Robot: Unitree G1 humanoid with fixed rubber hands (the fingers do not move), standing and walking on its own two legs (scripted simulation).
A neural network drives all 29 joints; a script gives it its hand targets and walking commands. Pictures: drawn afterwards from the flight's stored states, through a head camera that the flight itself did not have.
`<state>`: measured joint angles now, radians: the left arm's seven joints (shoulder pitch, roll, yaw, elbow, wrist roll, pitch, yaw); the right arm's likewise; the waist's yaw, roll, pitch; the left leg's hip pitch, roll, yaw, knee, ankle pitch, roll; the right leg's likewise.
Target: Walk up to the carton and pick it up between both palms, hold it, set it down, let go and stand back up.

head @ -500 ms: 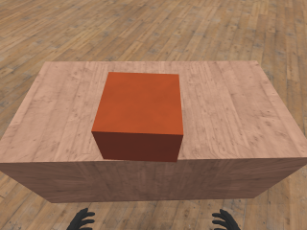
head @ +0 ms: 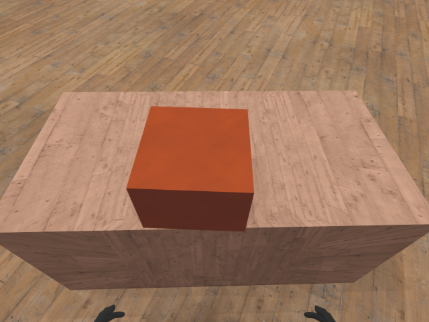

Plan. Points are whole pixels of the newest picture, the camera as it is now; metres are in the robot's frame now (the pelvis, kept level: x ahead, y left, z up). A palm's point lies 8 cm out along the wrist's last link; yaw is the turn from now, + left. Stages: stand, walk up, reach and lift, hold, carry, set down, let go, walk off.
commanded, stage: stand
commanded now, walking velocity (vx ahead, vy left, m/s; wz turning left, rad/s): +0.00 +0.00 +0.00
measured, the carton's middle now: (196, 167) +0.51 +0.06 -0.09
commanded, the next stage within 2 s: walk up in 0.66 s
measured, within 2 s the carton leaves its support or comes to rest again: neither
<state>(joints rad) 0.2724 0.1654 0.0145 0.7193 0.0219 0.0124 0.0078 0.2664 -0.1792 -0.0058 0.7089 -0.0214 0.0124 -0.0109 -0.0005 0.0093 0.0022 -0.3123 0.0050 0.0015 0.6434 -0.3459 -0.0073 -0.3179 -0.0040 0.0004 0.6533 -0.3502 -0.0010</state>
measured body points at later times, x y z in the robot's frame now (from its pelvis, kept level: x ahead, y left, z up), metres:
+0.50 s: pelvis +0.01 +0.00 +0.01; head +0.02 -0.01 +0.46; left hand +0.08 +0.23 -0.13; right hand +0.08 -0.24 -0.13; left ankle +0.00 +0.12 -0.72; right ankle +0.00 -0.12 -0.72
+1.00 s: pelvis +0.00 +0.01 +0.01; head +0.03 +0.00 +0.46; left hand -0.01 +0.25 -0.13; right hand +0.05 -0.24 -0.15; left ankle +0.00 +0.14 -0.68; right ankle +0.00 -0.12 -0.72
